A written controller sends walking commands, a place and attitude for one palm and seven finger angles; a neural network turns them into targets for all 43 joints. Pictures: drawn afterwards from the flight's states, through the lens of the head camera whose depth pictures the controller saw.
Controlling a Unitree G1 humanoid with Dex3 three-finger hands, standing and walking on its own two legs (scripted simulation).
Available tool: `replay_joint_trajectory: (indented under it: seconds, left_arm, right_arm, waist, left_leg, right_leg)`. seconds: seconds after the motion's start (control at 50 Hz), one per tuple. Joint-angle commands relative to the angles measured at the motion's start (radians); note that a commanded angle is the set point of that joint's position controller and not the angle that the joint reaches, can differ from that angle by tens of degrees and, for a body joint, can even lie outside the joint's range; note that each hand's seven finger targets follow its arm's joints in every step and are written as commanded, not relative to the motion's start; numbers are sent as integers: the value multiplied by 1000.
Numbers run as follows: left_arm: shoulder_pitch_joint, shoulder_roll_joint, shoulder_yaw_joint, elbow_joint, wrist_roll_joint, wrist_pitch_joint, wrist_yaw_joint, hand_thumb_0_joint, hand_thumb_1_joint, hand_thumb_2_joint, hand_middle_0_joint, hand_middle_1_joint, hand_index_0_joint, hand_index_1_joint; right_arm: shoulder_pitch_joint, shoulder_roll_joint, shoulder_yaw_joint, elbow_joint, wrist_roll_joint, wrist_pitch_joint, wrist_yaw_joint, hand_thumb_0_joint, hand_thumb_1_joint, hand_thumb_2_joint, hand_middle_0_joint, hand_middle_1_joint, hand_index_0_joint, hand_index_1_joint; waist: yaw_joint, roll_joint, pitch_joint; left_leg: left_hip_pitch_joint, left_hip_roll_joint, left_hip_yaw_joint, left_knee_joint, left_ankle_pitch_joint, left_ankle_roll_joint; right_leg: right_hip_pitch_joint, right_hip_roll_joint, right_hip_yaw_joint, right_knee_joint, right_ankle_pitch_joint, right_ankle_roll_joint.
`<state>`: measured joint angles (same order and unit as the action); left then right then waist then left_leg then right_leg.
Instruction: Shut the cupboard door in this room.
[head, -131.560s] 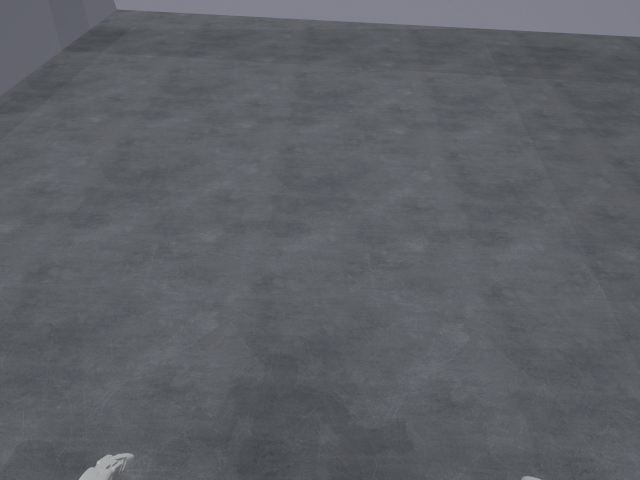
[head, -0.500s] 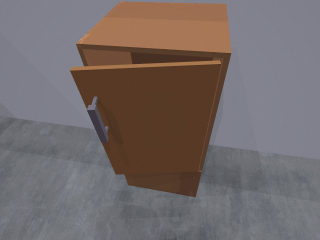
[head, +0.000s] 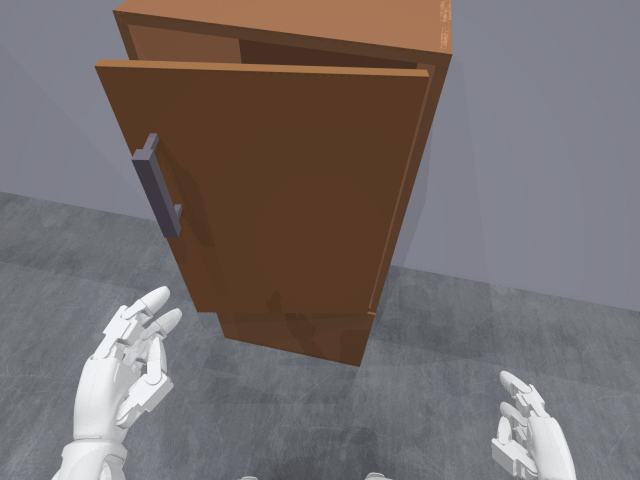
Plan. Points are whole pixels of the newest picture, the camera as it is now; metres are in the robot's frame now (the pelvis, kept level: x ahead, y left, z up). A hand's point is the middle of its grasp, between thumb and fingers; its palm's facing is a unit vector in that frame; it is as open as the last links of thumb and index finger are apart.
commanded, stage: raise the hand and make a fist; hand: left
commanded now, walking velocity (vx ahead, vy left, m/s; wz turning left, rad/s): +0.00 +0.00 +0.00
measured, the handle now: (162, 188) +0.49 +0.26 +0.07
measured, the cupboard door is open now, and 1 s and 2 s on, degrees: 12 12 12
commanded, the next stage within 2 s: bring the fist close to the handle in 1.60 s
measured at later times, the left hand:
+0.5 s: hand (144, 404) +0.20 +0.21 +0.02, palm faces +0.05 -1.00 -0.01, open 4.2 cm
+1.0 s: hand (116, 373) +0.22 +0.23 +0.07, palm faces +0.09 -1.00 -0.04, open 3.1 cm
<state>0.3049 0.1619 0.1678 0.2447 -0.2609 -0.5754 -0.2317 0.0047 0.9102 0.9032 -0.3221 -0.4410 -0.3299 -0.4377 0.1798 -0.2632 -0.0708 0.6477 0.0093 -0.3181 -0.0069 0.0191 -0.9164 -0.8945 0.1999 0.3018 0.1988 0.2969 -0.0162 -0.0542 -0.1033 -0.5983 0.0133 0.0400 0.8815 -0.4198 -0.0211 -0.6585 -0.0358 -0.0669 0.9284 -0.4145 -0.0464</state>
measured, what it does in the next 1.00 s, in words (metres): stands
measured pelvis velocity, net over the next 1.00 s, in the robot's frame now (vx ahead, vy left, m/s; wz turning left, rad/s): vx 0.01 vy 0.04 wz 0.03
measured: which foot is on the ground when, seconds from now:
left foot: down 0.00-1.00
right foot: down 0.00-1.00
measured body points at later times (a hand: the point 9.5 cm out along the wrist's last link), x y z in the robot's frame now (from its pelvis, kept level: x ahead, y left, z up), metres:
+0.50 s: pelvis -0.01 +0.03 -0.03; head +0.04 +0.02 +0.42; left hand +0.19 +0.26 +0.02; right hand +0.14 -0.18 -0.12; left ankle +0.01 +0.14 -0.69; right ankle +0.03 -0.09 -0.69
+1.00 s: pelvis +0.01 +0.04 -0.01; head +0.04 +0.04 +0.43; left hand +0.21 +0.28 +0.07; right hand +0.21 -0.18 -0.07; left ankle +0.01 +0.14 -0.69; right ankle +0.03 -0.09 -0.69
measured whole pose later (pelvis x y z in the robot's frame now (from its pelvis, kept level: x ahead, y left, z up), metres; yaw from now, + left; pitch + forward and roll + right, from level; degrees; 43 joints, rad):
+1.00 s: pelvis +0.01 +0.04 -0.01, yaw +2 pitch +10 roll -2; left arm 0.41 0.22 0.14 -0.15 -0.26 -0.31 -0.18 0.01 0.90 0.90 -1.22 -1.42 -1.23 -1.42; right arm 0.26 -0.24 0.05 0.45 0.02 -0.20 -0.05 0.02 -0.91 -0.89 0.20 0.30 0.20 0.30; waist 0.03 0.04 -0.11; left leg -0.70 0.01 -0.01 1.04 -0.51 0.02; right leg -0.69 -0.04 -0.11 0.97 -0.45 0.00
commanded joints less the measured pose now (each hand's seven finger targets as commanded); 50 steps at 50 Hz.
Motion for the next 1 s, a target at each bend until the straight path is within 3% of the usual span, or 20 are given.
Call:
replay_joint_trajectory:
  seconds: [0.0,0.04,0.1,0.12,0.18,0.22,0.24,0.3,0.34,0.38,0.42,0.5,0.52,0.58,0.64,0.72,0.76,0.84,0.92,0.98]
  left_arm:
    - [212,195,149,-142,-50,-68,-140,0,900,900,-493,-620,-493,-620]
    - [116,210,149,-303,-61,-47,-111,0,900,900,-530,-660,-530,-660]
    - [-43,186,96,-576,-65,-108,-51,0,900,900,-585,-720,-585,-720]
    - [-131,196,69,-670,-61,-134,-38,0,900,900,-603,-740,-603,-740]
    - [-86,119,-48,-632,-38,-134,-51,0,900,900,-658,-800,-658,-800]
    - [-75,109,-96,-570,-32,-65,-82,0,900,900,-695,-840,-695,-840]
    - [-49,137,-73,-516,-29,-11,-91,0,900,900,-713,-860,-713,-860]
    - [110,170,-13,-411,-19,197,-107,0,900,900,-768,-920,-768,-920]
    - [182,186,61,-444,-36,303,-79,0,900,900,-805,-960,-805,-960]
    - [183,196,125,-551,-52,335,-12,0,900,900,-842,-1000,-842,-1000]
    - [175,194,158,-618,-53,302,73,0,900,900,-878,-1040,-878,-1040]
    - [124,123,43,-627,-4,146,142,0,900,900,-952,-1120,-952,-1120]
    - [90,112,4,-627,12,115,136,0,900,900,-970,-1140,-970,-1140]
    - [108,95,-73,-570,20,85,68,0,900,900,-1025,-1200,-1025,-1200]
    - [118,146,-49,-561,11,131,12,0,900,900,-1080,-1260,-1080,-1260]
    - [116,252,107,-633,-14,185,44,0,900,900,-1153,-1340,-1153,-1340]
    - [122,211,104,-689,-28,181,79,0,900,900,-1190,-1380,-1190,-1380]
    - [109,139,33,-649,-20,180,103,0,900,900,-1263,-1460,-1263,-1460]
    - [84,119,-42,-532,5,236,39,0,900,900,-1300,-1500,-1300,-1500]
    - [30,181,4,-549,-2,271,-2,0,900,900,-1300,-1500,-1300,-1500]
  right_arm:
    - [-86,-101,-30,-248,10,-9,3,0,-900,-900,200,300,200,300]
    - [-81,-95,-27,-285,7,-2,-7,0,-900,-900,200,300,200,300]
    - [-29,-84,-16,-280,-3,-13,-24,0,-900,-900,200,300,200,300]
    - [-18,-93,-10,-274,-10,-17,-33,0,-900,-900,200,300,200,300]
    - [12,-109,-1,-239,-7,-25,-50,0,-900,-900,200,300,200,300]
    - [13,-119,13,-243,2,-22,-63,0,-900,-900,200,300,200,300]
    - [25,-121,12,-238,11,-15,-69,0,-900,-900,200,300,200,300]
    - [13,-111,13,-285,35,25,-76,0,-900,-900,200,300,200,300]
    - [-12,-91,15,-327,41,53,-74,0,-900,-900,200,300,200,300]
    - [-34,-67,19,-345,35,67,-71,0,-900,-900,200,300,200,300]
    - [-39,-49,29,-338,22,66,-71,0,-900,-900,200,300,200,300]
    - [18,-64,36,-300,-4,45,-53,0,-900,-900,200,300,200,300]
    - [20,-76,39,-294,-7,39,-52,0,-900,-900,200,300,200,300]
    - [44,-105,33,-287,-4,22,-51,0,-900,-900,200,300,200,300]
    - [55,-120,28,-305,14,21,-61,0,-900,-900,200,300,200,300]
    - [45,-108,28,-326,16,44,-75,0,-900,-900,200,300,200,300]
    - [47,-91,33,-334,14,52,-72,0,-900,-900,200,300,200,300]
    - [63,-91,43,-326,8,67,-58,0,-900,-900,200,300,200,300]
    - [77,-115,45,-323,13,77,-56,0,-900,-900,200,300,200,300]
    - [80,-121,47,-335,18,76,-63,0,-900,-900,200,300,200,300]
  waist:
    - [110,71,-144]
    - [92,163,-177]
    - [23,189,-252]
    - [-13,141,-262]
    - [-49,128,-213]
    - [-64,128,-160]
    - [-59,99,-155]
    - [7,-4,-177]
    - [70,10,-244]
    - [101,28,-283]
    - [114,56,-277]
    - [41,77,-174]
    - [16,64,-146]
    - [-8,91,-122]
    - [-1,90,-140]
    - [57,101,-212]
    - [65,146,-232]
    - [28,142,-165]
    - [-11,80,-72]
    - [6,73,-124]
  left_leg:
    - [-237,-85,15,92,69,19]
    - [-223,-68,2,121,67,31]
    - [-180,-39,-33,183,87,46]
    - [-182,-28,-50,200,78,54]
    - [-188,-12,-74,214,57,58]
    - [-213,-11,-84,200,11,62]
    - [-232,-12,-85,190,-12,57]
    - [-266,-21,-74,130,-32,52]
    - [-227,-33,-66,80,18,46]
    - [-170,-33,-66,44,84,40]
    - [-136,-25,-78,18,130,37]
    - [-127,-12,-92,24,126,30]
    - [-134,-7,-100,29,107,35]
    - [-142,-9,-107,21,12,31]
    - [-131,-16,-107,-5,-26,36]
    - [-90,-22,-97,-37,53,34]
    - [-36,-19,-95,-47,145,26]
    - [-14,-11,-95,-39,217,19]
    - [-49,-10,-97,-46,140,29]
    - [-33,-16,-92,-57,137,31]
  right_leg:
    - [137,-56,224,-108,54,30]
    - [80,-36,226,-96,-44,22]
    - [-2,-7,196,-51,-31,24]
    - [-44,9,176,-23,-39,25]
    - [-133,36,116,17,-32,17]
    - [-152,44,97,8,-73,18]
    - [-134,38,100,-13,-105,24]
    - [-38,23,113,-82,-188,37]
    - [67,15,102,-86,-144,37]
    - [119,20,66,-65,-39,36]
    - [119,38,14,-25,52,26]
    - [-14,46,-21,13,71,22]
    - [-49,47,-24,18,50,20]
    - [-87,41,-14,-2,-34,18]
    - [-46,37,3,-41,-63,18]
    - [64,43,1,-52,-1,15]
    - [87,47,-18,-35,98,12]
    - [62,54,-33,-36,172,17]
    - [42,53,-23,-82,128,21]
    - [89,47,-8,-104,131,21]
